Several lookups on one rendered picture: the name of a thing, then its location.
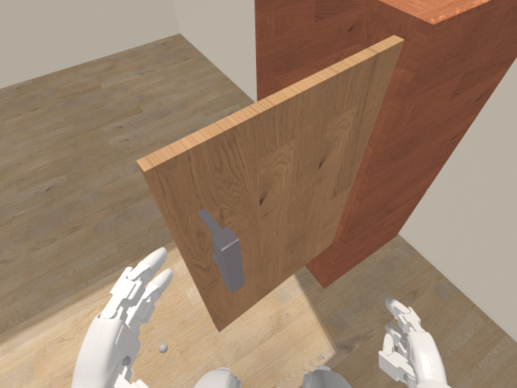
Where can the left robot hand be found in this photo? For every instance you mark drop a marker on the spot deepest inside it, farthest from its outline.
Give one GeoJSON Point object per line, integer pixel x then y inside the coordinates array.
{"type": "Point", "coordinates": [113, 333]}

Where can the handle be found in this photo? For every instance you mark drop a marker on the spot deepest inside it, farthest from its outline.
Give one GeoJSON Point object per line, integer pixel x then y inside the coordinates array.
{"type": "Point", "coordinates": [227, 252]}

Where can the cupboard door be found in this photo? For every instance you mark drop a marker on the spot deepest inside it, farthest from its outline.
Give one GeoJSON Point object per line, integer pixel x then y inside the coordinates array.
{"type": "Point", "coordinates": [278, 173]}

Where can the right robot hand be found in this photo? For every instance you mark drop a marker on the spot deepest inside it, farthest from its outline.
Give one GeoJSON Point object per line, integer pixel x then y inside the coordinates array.
{"type": "Point", "coordinates": [418, 359]}

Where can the robot left thigh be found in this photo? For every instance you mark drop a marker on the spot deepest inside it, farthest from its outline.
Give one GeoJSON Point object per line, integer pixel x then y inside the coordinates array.
{"type": "Point", "coordinates": [219, 379]}

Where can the robot right thigh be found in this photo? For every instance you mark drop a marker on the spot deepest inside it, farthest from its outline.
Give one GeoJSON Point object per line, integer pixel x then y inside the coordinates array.
{"type": "Point", "coordinates": [321, 378]}

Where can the robot thigh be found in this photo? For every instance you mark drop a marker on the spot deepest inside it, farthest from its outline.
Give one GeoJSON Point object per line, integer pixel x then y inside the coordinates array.
{"type": "Point", "coordinates": [219, 379]}
{"type": "Point", "coordinates": [321, 378]}

